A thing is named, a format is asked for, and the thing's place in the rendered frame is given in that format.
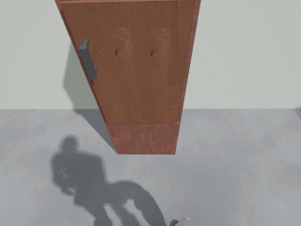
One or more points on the handle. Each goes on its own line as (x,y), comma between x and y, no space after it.
(85,55)

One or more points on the cupboard door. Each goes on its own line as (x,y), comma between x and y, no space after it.
(140,49)

